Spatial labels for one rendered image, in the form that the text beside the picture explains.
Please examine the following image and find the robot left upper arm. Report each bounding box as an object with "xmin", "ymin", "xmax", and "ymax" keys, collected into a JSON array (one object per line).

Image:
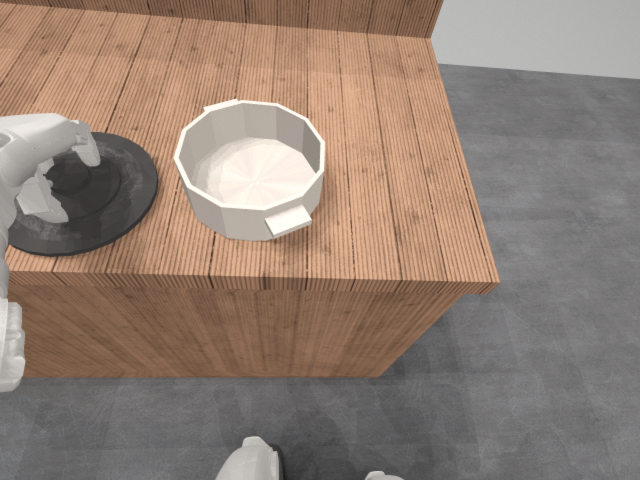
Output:
[{"xmin": 0, "ymin": 297, "xmax": 25, "ymax": 392}]

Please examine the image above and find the robot left thigh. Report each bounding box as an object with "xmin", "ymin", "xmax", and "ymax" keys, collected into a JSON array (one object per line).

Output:
[{"xmin": 215, "ymin": 445, "xmax": 279, "ymax": 480}]

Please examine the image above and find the left robot shin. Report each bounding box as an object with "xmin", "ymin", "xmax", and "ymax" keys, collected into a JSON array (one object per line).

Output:
[{"xmin": 242, "ymin": 436, "xmax": 269, "ymax": 448}]

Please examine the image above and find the knob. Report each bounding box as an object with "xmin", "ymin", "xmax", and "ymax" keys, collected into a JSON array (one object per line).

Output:
[{"xmin": 45, "ymin": 160, "xmax": 92, "ymax": 195}]

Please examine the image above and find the table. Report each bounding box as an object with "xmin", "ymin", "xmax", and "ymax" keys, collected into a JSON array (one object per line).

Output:
[{"xmin": 0, "ymin": 0, "xmax": 501, "ymax": 378}]

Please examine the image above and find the lid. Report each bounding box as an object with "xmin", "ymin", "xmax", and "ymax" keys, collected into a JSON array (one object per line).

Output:
[{"xmin": 8, "ymin": 132, "xmax": 159, "ymax": 257}]

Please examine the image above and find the robot left forearm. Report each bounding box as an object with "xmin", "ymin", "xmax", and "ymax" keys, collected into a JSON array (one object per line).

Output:
[{"xmin": 0, "ymin": 128, "xmax": 37, "ymax": 299}]

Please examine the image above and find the pot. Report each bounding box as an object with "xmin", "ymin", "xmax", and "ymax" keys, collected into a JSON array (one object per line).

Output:
[{"xmin": 174, "ymin": 99, "xmax": 325, "ymax": 241}]

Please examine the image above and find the left robot hand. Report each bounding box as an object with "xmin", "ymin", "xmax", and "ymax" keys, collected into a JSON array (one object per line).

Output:
[{"xmin": 0, "ymin": 113, "xmax": 100, "ymax": 223}]

